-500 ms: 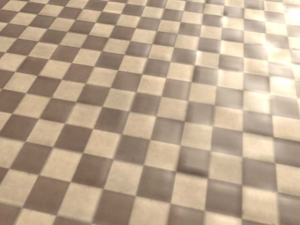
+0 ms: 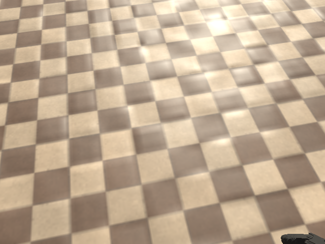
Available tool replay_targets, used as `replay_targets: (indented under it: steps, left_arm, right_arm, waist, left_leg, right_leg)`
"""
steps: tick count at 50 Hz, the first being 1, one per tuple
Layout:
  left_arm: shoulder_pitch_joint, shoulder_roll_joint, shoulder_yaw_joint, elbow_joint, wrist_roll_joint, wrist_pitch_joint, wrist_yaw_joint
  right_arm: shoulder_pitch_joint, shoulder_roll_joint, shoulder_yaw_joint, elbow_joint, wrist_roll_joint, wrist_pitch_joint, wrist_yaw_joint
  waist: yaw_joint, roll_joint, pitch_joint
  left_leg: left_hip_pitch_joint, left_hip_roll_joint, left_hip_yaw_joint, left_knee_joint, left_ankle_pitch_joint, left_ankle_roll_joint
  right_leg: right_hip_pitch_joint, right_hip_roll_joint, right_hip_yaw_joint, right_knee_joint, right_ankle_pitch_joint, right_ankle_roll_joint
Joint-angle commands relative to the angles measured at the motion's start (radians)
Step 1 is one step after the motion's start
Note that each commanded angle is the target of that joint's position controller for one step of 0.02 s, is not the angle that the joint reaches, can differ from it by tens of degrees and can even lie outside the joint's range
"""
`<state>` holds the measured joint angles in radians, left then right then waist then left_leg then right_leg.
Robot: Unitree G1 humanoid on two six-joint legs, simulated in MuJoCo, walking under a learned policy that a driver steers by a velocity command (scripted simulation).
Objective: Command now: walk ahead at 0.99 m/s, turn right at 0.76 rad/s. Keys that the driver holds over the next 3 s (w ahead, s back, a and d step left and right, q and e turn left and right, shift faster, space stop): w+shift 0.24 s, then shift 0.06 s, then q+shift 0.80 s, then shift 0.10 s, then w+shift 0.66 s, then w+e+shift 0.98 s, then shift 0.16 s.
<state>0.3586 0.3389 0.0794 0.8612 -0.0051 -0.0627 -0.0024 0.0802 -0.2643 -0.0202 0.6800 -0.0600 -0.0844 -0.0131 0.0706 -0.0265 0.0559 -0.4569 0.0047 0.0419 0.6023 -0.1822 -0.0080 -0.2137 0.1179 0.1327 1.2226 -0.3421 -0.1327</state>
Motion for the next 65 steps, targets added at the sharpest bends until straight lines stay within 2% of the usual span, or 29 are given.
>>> replay_targets:
  steps: [1, 4, 11, 14, 16, 17, 18, 19, 20, 21, 22, 24, 27, 31, 36, 40, 41, 42, 43, 44, 45, 47, 53, 60, 61, 62, 63, 64, 65]
  left_arm:
    - [-0.103, 0.029, -0.015, -0.131, 0.040, 0.003, -0.028]
    - [-0.140, -0.049, -0.043, -0.182, 0.051, 0.027, -0.057]
    - [-0.408, -0.027, -0.079, -0.295, 0.042, 0.011, -0.092]
    - [-0.434, -0.027, -0.087, -0.290, 0.058, -0.010, -0.083]
    - [-0.202, 0.017, -0.069, -0.211, 0.083, -0.028, -0.061]
    - [-0.026, 0.044, -0.054, -0.152, 0.090, -0.036, -0.046]
    - [0.075, 0.125, -0.033, -0.118, 0.110, -0.036, -0.025]
    - [0.009, 0.225, -0.013, -0.185, 0.033, -0.032, -0.009]
    - [0.040, 0.177, -0.004, -0.172, 0.018, -0.012, -0.014]
    - [-0.028, 0.137, -0.010, -0.167, 0.017, -0.015, -0.018]
    - [-0.106, 0.082, -0.019, -0.151, 0.004, -0.031, -0.019]
    - [-0.216, 0.003, -0.035, -0.156, 0.006, -0.044, -0.017]
    - [-0.298, -0.003, -0.027, -0.154, 0.022, -0.048, -0.008]
    - [-0.337, 0.018, -0.019, -0.146, 0.024, -0.025, 0.039]
    - [-0.308, 0.084, 0.001, -0.126, -0.015, 0.023, 0.055]
    - [-0.325, 0.085, 0.012, -0.143, -0.036, 0.056, 0.055]
    - [-0.279, 0.024, -0.004, -0.166, -0.004, 0.050, 0.041]
    - [-0.208, 0.002, -0.013, -0.201, 0.024, 0.043, 0.025]
    - [-0.230, 0.072, -0.005, -0.195, 0.010, 0.028, 0.007]
    - [-0.300, 0.083, 0.001, -0.216, -0.008, 0.022, 0.001]
    - [-0.325, 0.067, 0.002, -0.208, 0.006, 0.026, 0.008]
    - [-0.338, 0.059, 0.006, -0.208, 0.016, 0.044, 0.016]
    - [-0.334, -0.001, -0.004, -0.178, -0.005, 0.051, 0.023]
    - [-0.292, 0.038, 0.014, -0.160, 0.003, 0.026, 0.004]
    - [-0.238, 0.040, 0.017, -0.148, 0.004, 0.021, -0.002]
    - [-0.201, 0.050, 0.023, -0.140, 0.010, 0.021, -0.005]
    - [-0.120, 0.083, 0.030, -0.141, 0.022, 0.022, -0.002]
    - [-0.095, 0.213, 0.058, -0.129, 0.050, 0.011, -0.011]
    - [-0.170, 0.179, 0.054, -0.164, 0.041, -0.005, -0.006]
  right_arm:
    - [0.217, -0.077, -0.044, 0.034, -0.003, -0.008, 0.005]
    - [0.291, -0.047, -0.032, 0.120, 0.022, -0.039, 0.023]
    - [0.329, -0.132, -0.038, 0.163, 0.047, -0.064, 0.036]
    - [0.408, -0.187, -0.041, 0.213, 0.048, -0.052, 0.027]
    - [0.432, -0.223, -0.042, 0.238, 0.052, -0.030, 0.007]
    - [0.417, -0.227, -0.039, 0.239, 0.068, -0.022, 0.001]
    - [0.434, -0.153, -0.025, 0.204, 0.075, -0.020, 0.005]
    - [0.594, -0.050, 0.007, 0.201, 0.069, -0.038, 0.014]
    - [0.563, -0.170, -0.029, 0.221, 0.099, -0.049, 0.018]
    - [0.446, -0.175, -0.040, 0.176, 0.129, -0.045, 0.011]
    - [0.351, -0.140, -0.037, 0.150, 0.124, -0.031, -0.004]
    - [0.372, -0.097, -0.047, 0.168, 0.106, 0.019, -0.019]
    - [0.386, -0.030, -0.051, 0.134, 0.095, 0.062, -0.022]
    - [0.285, -0.034, -0.055, 0.070, 0.076, 0.058, -0.003]
    - [0.179, -0.079, -0.068, -0.010, 0.069, 0.068, 0.065]
    - [0.392, -0.183, -0.121, -0.001, 0.073, 0.061, 0.055]
    - [0.370, -0.289, -0.145, -0.017, 0.068, 0.056, 0.031]
    - [0.319, -0.333, -0.146, -0.073, 0.027, 0.050, 0.030]
    - [0.266, -0.304, -0.139, -0.120, 0.028, 0.044, 0.043]
    - [0.210, -0.267, -0.130, -0.138, 0.048, 0.042, 0.041]
    - [0.162, -0.220, -0.119, -0.142, 0.079, 0.051, 0.032]
    - [0.109, -0.181, -0.108, -0.172, 0.086, 0.074, 0.006]
    - [0.125, -0.223, -0.134, -0.200, 0.074, 0.117, -0.038]
    - [0.088, -0.184, -0.110, -0.223, 0.066, 0.136, -0.025]
    - [0.079, -0.174, -0.102, -0.226, 0.070, 0.136, -0.022]
    - [0.104, -0.142, -0.087, -0.219, 0.065, 0.134, -0.017]
    - [0.127, -0.085, -0.065, -0.212, 0.058, 0.129, -0.015]
    - [0.106, -0.098, -0.068, -0.265, 0.090, 0.105, -0.007]
    - [0.099, -0.161, -0.079, -0.243, 0.091, 0.082, -0.008]
  waist:
    - [-0.119, 0.052, -0.122]
    - [-0.068, 0.094, -0.035]
    - [-0.072, 0.054, 0.074]
    - [-0.072, 0.084, 0.075]
    - [0.033, 0.148, -0.088]
    - [0.126, 0.158, -0.174]
    - [0.121, 0.072, -0.313]
    - [0.012, -0.222, -0.596]
    - [0.082, -0.079, -0.717]
    - [0.045, -0.033, -0.514]
    - [-0.003, 0.053, -0.309]
    - [-0.089, 0.017, -0.174]
    - [-0.150, -0.049, -0.096]
    - [-0.138, -0.054, -0.088]
    - [-0.096, -0.043, -0.096]
    - [-0.215, 0.018, -0.166]
    - [-0.156, 0.262, -0.148]
    - [-0.071, 0.379, -0.304]
    - [-0.117, 0.203, -0.424]
    - [-0.108, 0.123, -0.336]
    - [-0.073, 0.003, -0.228]
    - [-0.041, 0.020, -0.180]
    - [-0.069, 0.118, -0.224]
    - [-0.096, 0.222, -0.213]
    - [-0.073, 0.205, -0.241]
    - [-0.063, 0.140, -0.231]
    - [-0.042, -0.018, -0.222]
    - [-0.062, -0.297, -0.098]
    - [-0.076, -0.229, -0.014]
  left_leg:
    - [0.465, 0.310, -0.484, -0.358, -0.290, 0.152]
    - [0.344, 0.268, -0.308, -0.419, -0.125, 0.141]
    - [0.225, 0.182, 0.059, -0.626, 0.280, 0.124]
    - [0.420, 0.207, 0.103, -0.514, 0.857, 0.120]
    - [0.470, 0.200, 0.098, -0.161, 1.130, 0.088]
    - [0.397, 0.170, 0.097, 0.089, 1.043, 0.065]
    - [0.188, 0.089, 0.078, 0.428, 0.418, 0.050]
    - [-0.127, -0.045, -0.136, 0.835, -0.408, 0.009]
    - [-0.146, -0.023, -0.288, 0.911, -0.439, -0.004]
    - [-0.212, 0.032, -0.220, 0.852, -0.389, -0.021]
    - [-0.238, 0.082, -0.157, 0.752, -0.317, -0.041]
    - [-0.130, 0.121, -0.125, 0.702, -0.233, -0.061]
    - [-0.081, 0.123, -0.086, 0.635, -0.134, -0.066]
    - [-0.049, 0.095, -0.012, 0.307, 0.183, -0.039]
    - [-0.068, 0.063, 0.048, 0.102, 0.181, 0.031]
    - [0.226, -0.049, 0.071, -0.084, 0.182, 0.156]
    - [0.367, 0.098, -0.194, -0.098, 0.767, 0.228]
    - [0.600, 0.286, -0.694, -0.156, 0.768, 0.472]
    - [0.621, 0.325, -0.772, -0.246, 0.513, 0.461]
    - [0.541, 0.294, -0.692, -0.272, 0.357, 0.410]
    - [0.414, 0.240, -0.598, -0.284, 0.246, 0.342]
    - [0.245, 0.162, -0.497, -0.292, 0.187, 0.280]
    - [0.225, 0.085, -0.485, -0.259, 0.129, 0.217]
    - [0.206, 0.077, -0.543, -0.176, 0.073, 0.177]
    - [0.153, 0.057, -0.535, -0.169, -0.116, 0.162]
    - [0.053, 0.000, -0.490, -0.120, -0.388, 0.128]
    - [-0.093, -0.102, -0.352, 0.143, -0.546, 0.079]
    - [-0.332, -0.177, -0.232, 0.378, -0.431, 0.060]
    - [-0.380, -0.088, -0.279, 0.477, -0.311, 0.054]
  right_leg:
    - [-0.480, -0.151, -0.016, 0.123, 0.075, 0.012]
    - [-0.509, -0.185, -0.001, 0.068, 0.069, 0.020]
    - [-0.363, -0.139, -0.177, -0.447, 0.383, 0.020]
    - [-0.284, -0.076, -0.257, -0.600, 0.357, -0.014]
    - [-0.001, -0.011, -0.249, -0.665, 0.321, -0.036]
    - [0.209, -0.064, -0.190, -0.760, 0.463, -0.051]
    - [0.488, -0.282, -0.017, -0.654, 0.731, -0.060]
    - [0.852, -0.604, 0.441, -0.571, 1.285, -0.194]
    - [0.795, -0.609, 0.407, -0.631, 1.255, -0.277]
    - [0.614, -0.562, 0.272, -0.698, 1.124, -0.267]
    - [0.397, -0.487, 0.158, -0.776, 0.996, -0.198]
    - [0.121, -0.421, 0.004, -0.879, 0.893, -0.137]
    - [-0.079, -0.390, -0.166, -0.972, 0.869, -0.105]
    - [-0.067, -0.310, -0.344, -0.962, 0.774, -0.063]
    - [0.146, -0.389, -0.360, -0.837, 0.805, -0.032]
    - [0.081, -0.341, -0.382, -0.370, 0.861, 0.071]
    - [-0.146, -0.205, -0.372, -0.108, 0.168, 0.144]
    - [-0.460, 0.021, -0.206, 0.225, -0.359, 0.202]
    - [-0.481, -0.021, 0.018, 0.264, -0.307, 0.176]
    - [-0.500, -0.047, 0.027, 0.222, -0.227, 0.155]
    - [-0.504, -0.084, 0.021, 0.133, -0.164, 0.155]
    - [-0.399, -0.110, 0.014, -0.055, -0.103, 0.157]
    - [-0.289, -0.042, 0.004, -0.398, 0.025, 0.207]
    - [-0.144, -0.072, -0.026, -0.630, 0.089, 0.167]
    - [-0.033, -0.083, -0.043, -0.717, 0.145, 0.145]
    - [0.072, -0.135, -0.010, -0.786, 0.084, 0.112]
    - [0.157, -0.309, 0.201, -0.886, -0.213, 0.049]
    - [0.097, -0.452, 0.612, -1.090, -0.604, -0.091]
    - [0.035, -0.483, 0.646, -1.102, -0.620, -0.111]
